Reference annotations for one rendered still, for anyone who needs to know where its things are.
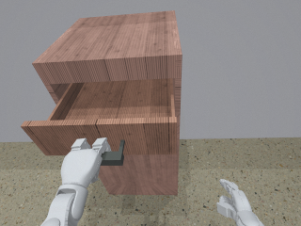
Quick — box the robot right forearm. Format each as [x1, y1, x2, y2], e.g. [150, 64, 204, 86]
[235, 210, 264, 226]

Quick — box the robot left forearm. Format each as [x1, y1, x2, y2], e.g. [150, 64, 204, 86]
[40, 183, 88, 226]

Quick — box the robot left hand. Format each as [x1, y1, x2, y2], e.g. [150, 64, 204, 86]
[60, 137, 112, 188]

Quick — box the cabinet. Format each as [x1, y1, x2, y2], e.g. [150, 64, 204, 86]
[32, 10, 182, 196]

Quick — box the handle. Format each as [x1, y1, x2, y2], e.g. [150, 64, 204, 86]
[100, 139, 125, 166]

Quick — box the drawer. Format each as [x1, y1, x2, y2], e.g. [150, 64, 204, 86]
[21, 78, 177, 156]

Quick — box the robot right hand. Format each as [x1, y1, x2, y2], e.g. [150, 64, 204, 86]
[216, 179, 252, 221]

